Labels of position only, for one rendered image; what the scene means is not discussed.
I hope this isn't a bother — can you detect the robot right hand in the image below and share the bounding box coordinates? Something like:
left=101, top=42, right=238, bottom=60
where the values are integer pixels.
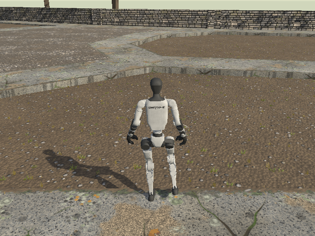
left=176, top=135, right=187, bottom=146

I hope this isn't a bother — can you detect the right robot forearm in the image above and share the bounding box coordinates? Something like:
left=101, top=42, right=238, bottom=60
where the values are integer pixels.
left=176, top=119, right=186, bottom=137

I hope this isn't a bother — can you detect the robot head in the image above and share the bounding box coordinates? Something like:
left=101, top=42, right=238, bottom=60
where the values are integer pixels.
left=148, top=78, right=165, bottom=101

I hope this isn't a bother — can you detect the left robot upper arm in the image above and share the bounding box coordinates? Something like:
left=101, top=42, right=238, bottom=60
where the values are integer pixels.
left=133, top=99, right=146, bottom=126

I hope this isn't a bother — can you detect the robot left hand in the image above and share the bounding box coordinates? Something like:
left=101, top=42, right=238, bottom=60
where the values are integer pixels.
left=127, top=135, right=138, bottom=144

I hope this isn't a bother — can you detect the right robot shin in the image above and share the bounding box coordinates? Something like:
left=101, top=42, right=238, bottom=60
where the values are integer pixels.
left=169, top=155, right=177, bottom=189

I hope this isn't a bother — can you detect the left robot forearm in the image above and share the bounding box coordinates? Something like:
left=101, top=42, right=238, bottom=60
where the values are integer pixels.
left=128, top=119, right=137, bottom=137

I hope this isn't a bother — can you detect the right robot upper arm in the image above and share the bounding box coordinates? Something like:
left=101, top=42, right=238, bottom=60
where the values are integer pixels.
left=167, top=99, right=181, bottom=126

